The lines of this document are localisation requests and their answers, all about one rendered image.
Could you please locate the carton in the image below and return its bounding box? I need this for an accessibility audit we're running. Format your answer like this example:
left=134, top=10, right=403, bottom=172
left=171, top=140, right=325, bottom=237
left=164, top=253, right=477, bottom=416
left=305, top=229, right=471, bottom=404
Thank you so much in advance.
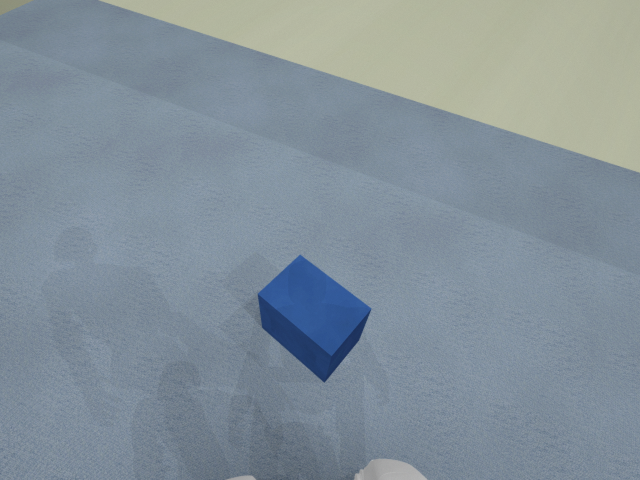
left=258, top=255, right=371, bottom=383

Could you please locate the right robot thigh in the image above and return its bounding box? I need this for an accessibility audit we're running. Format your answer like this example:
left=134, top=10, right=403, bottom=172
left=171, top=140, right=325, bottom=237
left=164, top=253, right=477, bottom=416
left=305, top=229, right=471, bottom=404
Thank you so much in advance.
left=354, top=459, right=427, bottom=480

